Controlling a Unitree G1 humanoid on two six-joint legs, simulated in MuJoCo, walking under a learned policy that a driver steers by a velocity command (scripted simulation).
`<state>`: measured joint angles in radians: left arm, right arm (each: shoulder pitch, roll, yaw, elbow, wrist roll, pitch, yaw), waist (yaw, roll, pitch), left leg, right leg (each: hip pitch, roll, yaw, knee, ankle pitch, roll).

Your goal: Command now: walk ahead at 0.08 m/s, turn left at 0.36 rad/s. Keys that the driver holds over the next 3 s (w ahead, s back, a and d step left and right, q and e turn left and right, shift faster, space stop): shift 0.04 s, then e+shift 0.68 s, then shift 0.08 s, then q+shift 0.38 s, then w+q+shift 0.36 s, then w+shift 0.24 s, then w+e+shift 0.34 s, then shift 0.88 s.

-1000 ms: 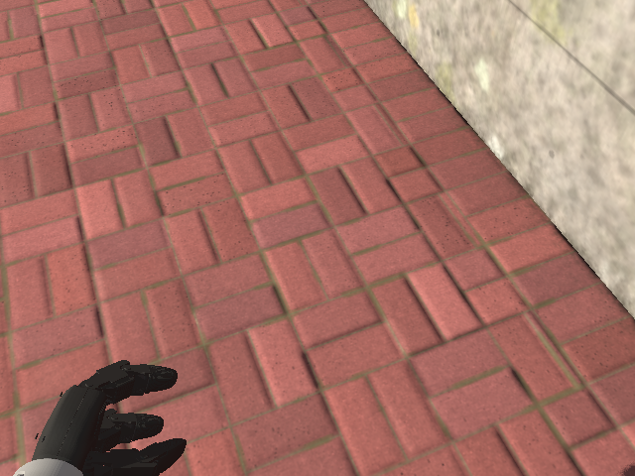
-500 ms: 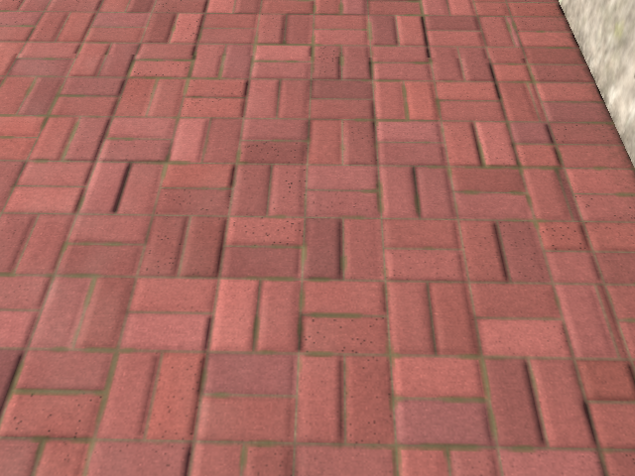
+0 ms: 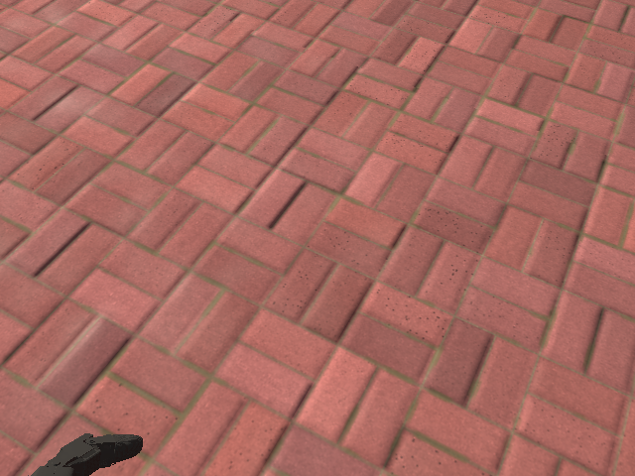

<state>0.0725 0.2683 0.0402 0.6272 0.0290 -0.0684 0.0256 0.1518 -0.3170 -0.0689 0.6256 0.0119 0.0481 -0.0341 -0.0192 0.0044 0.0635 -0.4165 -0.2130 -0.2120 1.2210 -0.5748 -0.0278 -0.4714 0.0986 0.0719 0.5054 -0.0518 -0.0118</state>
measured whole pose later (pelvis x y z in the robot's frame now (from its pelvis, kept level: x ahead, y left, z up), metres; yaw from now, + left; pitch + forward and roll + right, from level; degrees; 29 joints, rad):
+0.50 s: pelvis +0.03 +0.01 +0.02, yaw -17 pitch +2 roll +0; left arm 0.25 0.33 0.10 0.63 -0.03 0.06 0.01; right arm 0.14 -0.24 -0.04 0.67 -0.02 0.02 -0.06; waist 0.00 -0.03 0.03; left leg -0.20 0.03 0.12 0.45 -0.28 0.03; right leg -0.58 -0.05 0.02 1.05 -0.31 0.13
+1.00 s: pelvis +0.04 -0.05 +0.02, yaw -32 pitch +1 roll -1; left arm 0.09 0.23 0.03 0.63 0.03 0.02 0.01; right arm 0.23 -0.29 -0.06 0.74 0.01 0.03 -0.01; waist -0.03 0.03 0.01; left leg -0.46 0.07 0.00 0.81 -0.33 -0.07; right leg -0.27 0.05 0.00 0.51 -0.26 -0.05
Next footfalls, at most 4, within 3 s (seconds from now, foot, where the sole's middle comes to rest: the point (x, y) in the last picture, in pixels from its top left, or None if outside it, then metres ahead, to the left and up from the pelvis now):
0.22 left None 0.07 0.11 -0.75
0.66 right None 0.02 -0.15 -0.75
1.12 left None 0.14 0.04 -0.75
1.54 right None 0.20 -0.21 -0.75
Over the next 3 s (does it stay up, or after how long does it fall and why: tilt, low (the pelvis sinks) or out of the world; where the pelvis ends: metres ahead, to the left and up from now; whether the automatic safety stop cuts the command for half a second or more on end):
stays up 0.92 -0.05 0.02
